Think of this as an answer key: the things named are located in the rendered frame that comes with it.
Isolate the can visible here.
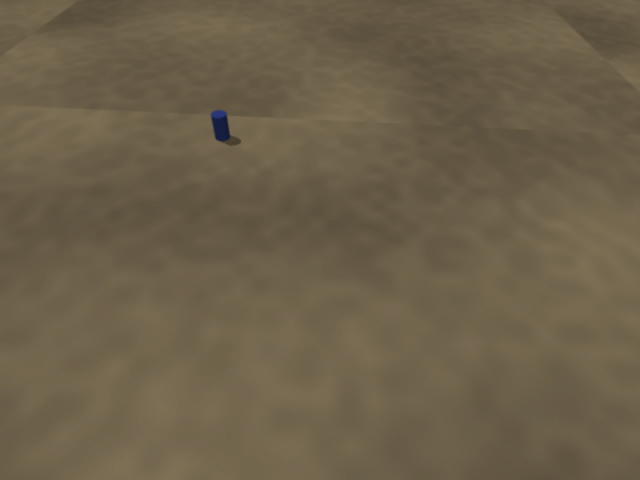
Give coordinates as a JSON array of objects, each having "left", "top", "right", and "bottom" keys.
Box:
[{"left": 211, "top": 110, "right": 230, "bottom": 141}]

